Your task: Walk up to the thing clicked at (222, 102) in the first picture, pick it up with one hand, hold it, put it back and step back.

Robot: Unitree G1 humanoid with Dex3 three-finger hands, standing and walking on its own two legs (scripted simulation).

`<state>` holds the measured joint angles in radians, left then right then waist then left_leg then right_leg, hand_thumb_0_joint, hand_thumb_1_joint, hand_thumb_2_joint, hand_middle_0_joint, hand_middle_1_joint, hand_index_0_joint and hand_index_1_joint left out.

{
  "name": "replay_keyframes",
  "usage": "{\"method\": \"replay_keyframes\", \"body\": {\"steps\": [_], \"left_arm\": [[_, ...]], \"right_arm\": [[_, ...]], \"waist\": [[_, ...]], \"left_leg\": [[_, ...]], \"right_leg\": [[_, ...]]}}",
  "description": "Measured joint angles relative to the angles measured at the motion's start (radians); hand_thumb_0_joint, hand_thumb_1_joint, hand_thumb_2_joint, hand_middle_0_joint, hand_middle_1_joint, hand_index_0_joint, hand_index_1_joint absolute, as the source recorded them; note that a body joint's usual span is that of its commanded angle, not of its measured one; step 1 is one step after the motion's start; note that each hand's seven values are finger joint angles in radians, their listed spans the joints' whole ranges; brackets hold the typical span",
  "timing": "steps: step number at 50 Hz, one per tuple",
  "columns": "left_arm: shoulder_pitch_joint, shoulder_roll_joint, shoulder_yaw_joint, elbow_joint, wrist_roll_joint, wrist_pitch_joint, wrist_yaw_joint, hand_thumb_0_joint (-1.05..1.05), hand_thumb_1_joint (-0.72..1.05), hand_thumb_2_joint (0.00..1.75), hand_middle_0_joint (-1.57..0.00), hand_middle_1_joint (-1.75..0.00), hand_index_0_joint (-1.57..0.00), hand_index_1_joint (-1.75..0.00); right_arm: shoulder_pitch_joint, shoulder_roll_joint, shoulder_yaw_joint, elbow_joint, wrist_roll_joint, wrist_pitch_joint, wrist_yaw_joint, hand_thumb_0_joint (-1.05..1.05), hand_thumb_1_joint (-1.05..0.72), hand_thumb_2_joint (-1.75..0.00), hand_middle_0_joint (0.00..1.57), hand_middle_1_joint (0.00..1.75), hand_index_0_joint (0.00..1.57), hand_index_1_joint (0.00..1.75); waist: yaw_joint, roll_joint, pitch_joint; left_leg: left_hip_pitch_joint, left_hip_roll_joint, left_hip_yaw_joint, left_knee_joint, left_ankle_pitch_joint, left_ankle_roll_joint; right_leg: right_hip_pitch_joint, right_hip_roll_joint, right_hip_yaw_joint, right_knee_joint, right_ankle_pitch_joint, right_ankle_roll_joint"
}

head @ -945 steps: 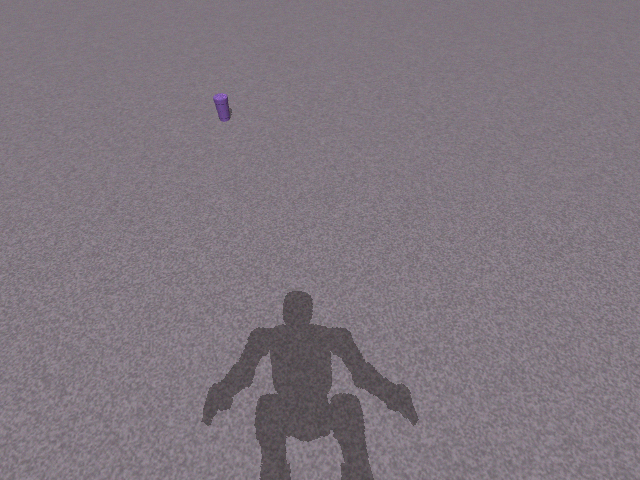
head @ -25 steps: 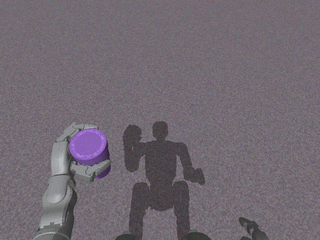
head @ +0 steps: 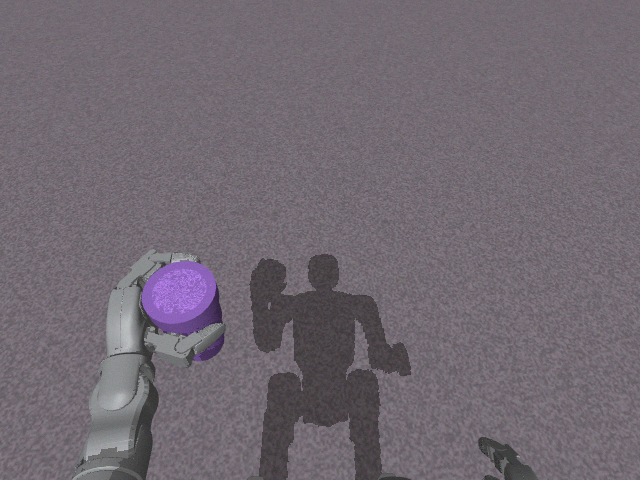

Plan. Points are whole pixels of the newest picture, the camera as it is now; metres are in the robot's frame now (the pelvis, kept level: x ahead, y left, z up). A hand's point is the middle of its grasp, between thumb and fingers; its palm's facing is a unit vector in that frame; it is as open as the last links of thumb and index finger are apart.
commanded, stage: hold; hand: left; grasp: from the side
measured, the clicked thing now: (192, 318) +0.33 +0.17 +0.00
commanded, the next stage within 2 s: none
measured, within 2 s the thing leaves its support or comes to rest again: neither
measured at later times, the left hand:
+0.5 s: hand (181, 305) +0.33 +0.17 +0.04, palm faces +0.13 -0.99 -0.04, open 10.6 cm
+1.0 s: hand (182, 306) +0.33 +0.17 +0.04, palm faces +0.12 -0.99 -0.04, open 10.7 cm
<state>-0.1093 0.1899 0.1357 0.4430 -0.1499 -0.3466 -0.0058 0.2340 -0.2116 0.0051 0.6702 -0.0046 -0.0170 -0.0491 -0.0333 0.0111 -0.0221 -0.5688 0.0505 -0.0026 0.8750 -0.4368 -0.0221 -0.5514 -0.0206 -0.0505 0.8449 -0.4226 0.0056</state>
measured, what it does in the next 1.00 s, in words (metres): stands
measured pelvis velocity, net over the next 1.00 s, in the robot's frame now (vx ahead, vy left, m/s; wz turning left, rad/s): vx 0.00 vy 0.00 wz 0.00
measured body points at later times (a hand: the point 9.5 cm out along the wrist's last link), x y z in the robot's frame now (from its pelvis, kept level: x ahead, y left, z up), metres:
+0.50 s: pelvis +0.00 +0.00 +0.01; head +0.05 +0.01 +0.46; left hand +0.32 +0.22 +0.05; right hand +0.12 -0.24 -0.11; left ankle +0.00 +0.13 -0.70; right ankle +0.00 -0.12 -0.70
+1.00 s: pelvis +0.00 +0.00 +0.01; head +0.04 +0.00 +0.46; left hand +0.31 +0.22 +0.05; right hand +0.12 -0.24 -0.11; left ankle +0.00 +0.13 -0.70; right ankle +0.00 -0.12 -0.70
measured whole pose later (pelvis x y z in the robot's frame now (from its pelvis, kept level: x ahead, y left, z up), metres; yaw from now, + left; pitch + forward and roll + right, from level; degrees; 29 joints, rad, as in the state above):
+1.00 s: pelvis +0.00 +0.00 +0.01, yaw +0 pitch +5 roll -1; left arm -0.13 0.18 0.13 0.47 -0.15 -0.36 -0.01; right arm 0.23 -0.21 0.00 0.68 0.00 -0.03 -0.03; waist -0.03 0.01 0.00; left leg -0.50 0.05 0.00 0.81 -0.40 -0.02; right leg -0.48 -0.02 -0.05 0.78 -0.39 0.01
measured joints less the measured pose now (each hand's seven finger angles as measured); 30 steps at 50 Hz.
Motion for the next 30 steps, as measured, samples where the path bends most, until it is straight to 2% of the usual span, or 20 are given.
{"method": "replay_keyframes", "body": {"steps": [30], "left_arm": [[0.003, -0.006, -0.018, 0.006, 0.009, 0.003, 0.0, -0.01, -0.44, 1.01, -0.72, -0.97, -0.7, -0.98]], "right_arm": [[-0.002, 0.001, -0.006, 0.009, 0.002, -0.013, 0.013, 0.01, -0.93, -0.9, 0.2, 0.3, 0.2, 0.3]], "waist": [[0.005, 0.001, 0.018]], "left_leg": [[0.072, -0.005, 0.007, -0.064, 0.027, 0.005]], "right_leg": [[0.07, -0.003, 0.006, -0.064, 0.029, 0.005]]}}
